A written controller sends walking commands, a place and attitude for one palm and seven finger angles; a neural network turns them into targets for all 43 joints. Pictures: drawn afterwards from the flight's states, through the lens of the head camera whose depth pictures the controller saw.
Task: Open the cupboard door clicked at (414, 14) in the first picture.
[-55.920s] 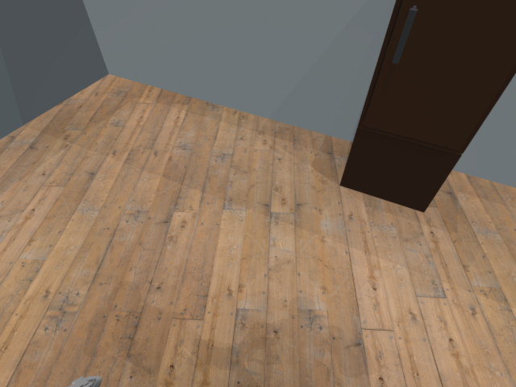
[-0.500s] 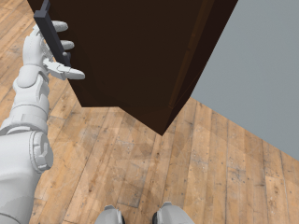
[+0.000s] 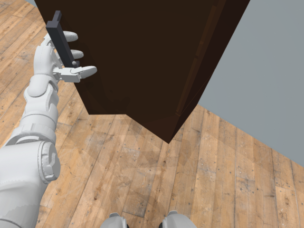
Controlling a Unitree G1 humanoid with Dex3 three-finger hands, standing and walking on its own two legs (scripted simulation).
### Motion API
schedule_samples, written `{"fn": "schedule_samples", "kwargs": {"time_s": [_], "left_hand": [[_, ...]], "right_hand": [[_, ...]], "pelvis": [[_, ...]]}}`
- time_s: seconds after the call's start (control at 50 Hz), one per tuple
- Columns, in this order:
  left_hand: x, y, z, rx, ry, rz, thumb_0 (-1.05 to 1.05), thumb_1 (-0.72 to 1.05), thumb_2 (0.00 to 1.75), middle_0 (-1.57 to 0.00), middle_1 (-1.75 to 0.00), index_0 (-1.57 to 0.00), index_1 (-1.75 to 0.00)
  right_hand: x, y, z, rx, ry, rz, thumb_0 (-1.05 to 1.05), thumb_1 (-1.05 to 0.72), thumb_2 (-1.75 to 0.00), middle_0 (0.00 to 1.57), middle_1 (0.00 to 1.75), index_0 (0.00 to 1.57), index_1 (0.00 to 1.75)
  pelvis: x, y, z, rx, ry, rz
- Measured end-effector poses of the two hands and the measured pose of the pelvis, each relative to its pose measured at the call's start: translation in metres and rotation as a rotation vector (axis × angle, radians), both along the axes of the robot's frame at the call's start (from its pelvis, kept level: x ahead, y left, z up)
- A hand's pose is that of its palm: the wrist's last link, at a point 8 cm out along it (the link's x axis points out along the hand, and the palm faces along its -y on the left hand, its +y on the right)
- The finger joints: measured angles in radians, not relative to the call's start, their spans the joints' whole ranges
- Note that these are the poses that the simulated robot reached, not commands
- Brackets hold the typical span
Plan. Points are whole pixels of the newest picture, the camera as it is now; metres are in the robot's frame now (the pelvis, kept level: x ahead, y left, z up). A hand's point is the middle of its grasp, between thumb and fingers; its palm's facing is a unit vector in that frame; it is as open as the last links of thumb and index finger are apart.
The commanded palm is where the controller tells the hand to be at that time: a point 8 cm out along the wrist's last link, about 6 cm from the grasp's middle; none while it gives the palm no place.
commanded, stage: close the thumb around the handle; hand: left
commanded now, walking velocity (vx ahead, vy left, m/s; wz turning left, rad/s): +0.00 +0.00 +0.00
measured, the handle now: (67, 48) +0.57 +0.18 +0.11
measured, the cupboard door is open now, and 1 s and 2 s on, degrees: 39 55 82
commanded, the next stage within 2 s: pull the door open along its arc in 0.38 s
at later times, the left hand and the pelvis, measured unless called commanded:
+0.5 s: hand (74, 63) +0.51 +0.16 +0.11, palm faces -0.02 -1.00 -0.01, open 5.7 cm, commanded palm +0.49 +0.21 +0.10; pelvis +0.00 +0.00 +0.00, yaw +0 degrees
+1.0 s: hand (79, 95) +0.41 +0.13 +0.11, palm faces +0.10 -0.99 +0.12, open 6.1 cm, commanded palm +0.35 +0.18 +0.10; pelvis +0.01 +0.00 +0.02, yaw -1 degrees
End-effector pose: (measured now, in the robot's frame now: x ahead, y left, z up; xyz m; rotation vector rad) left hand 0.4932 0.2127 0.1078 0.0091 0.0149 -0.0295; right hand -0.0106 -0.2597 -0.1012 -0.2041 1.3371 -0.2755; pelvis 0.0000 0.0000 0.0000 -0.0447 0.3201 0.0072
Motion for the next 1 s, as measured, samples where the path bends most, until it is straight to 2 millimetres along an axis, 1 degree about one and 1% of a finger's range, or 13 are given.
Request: {"fn": "schedule_samples", "kwargs": {"time_s": [0.24, 0.32, 0.56, 0.68, 0.76, 0.84, 0.92, 1.0], "left_hand": [[-0.002, 0.000, 0.000, 0.002, 0.000, 0.006, 0.00, 0.59, 0.77, -0.36, -1.31, -0.35, -1.31], [-0.002, 0.000, 0.000, 0.002, 0.001, 0.006, 0.01, 0.74, 0.83, -0.37, -1.33, -0.37, -1.33], [-0.002, 0.000, 0.000, 0.001, 0.001, 0.006, 0.01, 0.74, 0.82, -0.36, -1.35, -0.36, -1.35], [-0.008, 0.000, 0.000, -0.001, -0.006, -0.006, 0.01, 0.73, 0.80, -0.36, -1.35, -0.36, -1.35], [-0.021, -0.001, -0.001, -0.010, -0.017, -0.017, 0.01, 0.72, 0.78, -0.36, -1.35, -0.36, -1.35], [-0.041, -0.003, -0.002, -0.015, -0.031, -0.030, 0.01, 0.71, 0.75, -0.36, -1.35, -0.36, -1.35], [-0.071, -0.010, -0.004, -0.039, -0.046, -0.027, 0.01, 0.70, 0.73, -0.36, -1.35, -0.36, -1.35], [-0.107, -0.026, -0.006, -0.122, -0.062, 0.132, 0.02, 0.67, 0.73, -0.36, -1.35, -0.37, -1.35]], "right_hand": [[-0.003, 0.000, -0.001, -0.001, 0.003, 0.001, 0.01, -0.91, -0.90, 0.20, 0.29, 0.20, 0.30], [-0.006, -0.001, -0.001, -0.005, 0.011, 0.003, 0.01, -0.91, -0.90, 0.20, 0.29, 0.20, 0.30], [-0.017, -0.004, 0.001, -0.010, 0.024, -0.015, 0.01, -0.91, -0.90, 0.20, 0.29, 0.20, 0.30], [-0.013, -0.004, 0.002, -0.004, 0.003, -0.033, 0.01, -0.91, -0.90, 0.20, 0.29, 0.20, 0.30], [-0.001, -0.003, 0.004, 0.008, -0.028, -0.033, 0.01, -0.91, -0.90, 0.20, 0.29, 0.20, 0.30], [0.021, -0.003, 0.007, 0.023, -0.089, -0.025, 0.01, -0.91, -0.90, 0.20, 0.29, 0.20, 0.30], [0.055, -0.002, 0.011, 0.041, -0.188, 0.002, 0.01, -0.91, -0.90, 0.20, 0.29, 0.20, 0.30], [0.097, 0.004, 0.016, 0.069, -0.299, 0.079, 0.01, -0.91, -0.90, 0.20, 0.29, 0.20, 0.30]], "pelvis": [[-0.002, 0.000, -0.001, 0.000, -0.003, 0.003], [-0.003, 0.000, -0.001, -0.002, -0.002, 0.007], [-0.005, -0.002, -0.001, 0.000, 0.000, -0.002], [-0.002, -0.003, 0.002, 0.007, -0.010, -0.017], [0.002, -0.003, 0.005, 0.012, -0.025, -0.025], [0.007, -0.004, 0.009, 0.017, -0.046, -0.030], [0.011, -0.003, 0.013, 0.020, -0.075, -0.033], [0.012, -0.003, 0.016, 0.023, -0.103, -0.025]]}}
